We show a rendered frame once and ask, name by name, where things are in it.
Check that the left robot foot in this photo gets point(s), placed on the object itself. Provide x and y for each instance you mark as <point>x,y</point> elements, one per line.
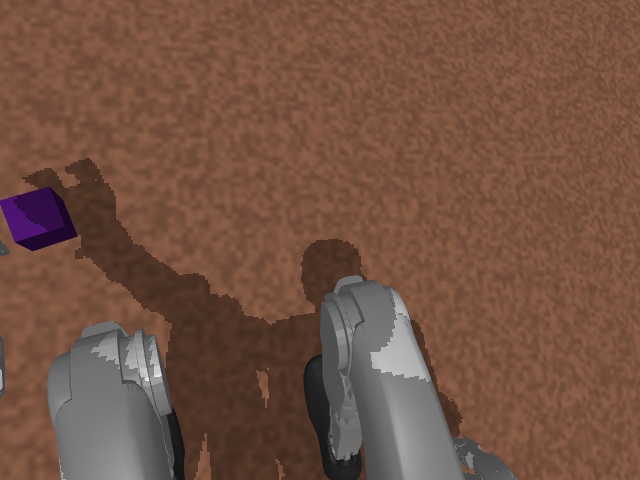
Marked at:
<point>178,445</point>

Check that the right robot hand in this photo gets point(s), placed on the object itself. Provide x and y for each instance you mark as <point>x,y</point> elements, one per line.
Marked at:
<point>486,466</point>

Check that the right robot foot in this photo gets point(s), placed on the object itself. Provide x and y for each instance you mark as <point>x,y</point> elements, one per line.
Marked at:
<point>318,409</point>

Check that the cube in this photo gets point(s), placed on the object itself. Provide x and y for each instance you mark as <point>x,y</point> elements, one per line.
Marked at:
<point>38,219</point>

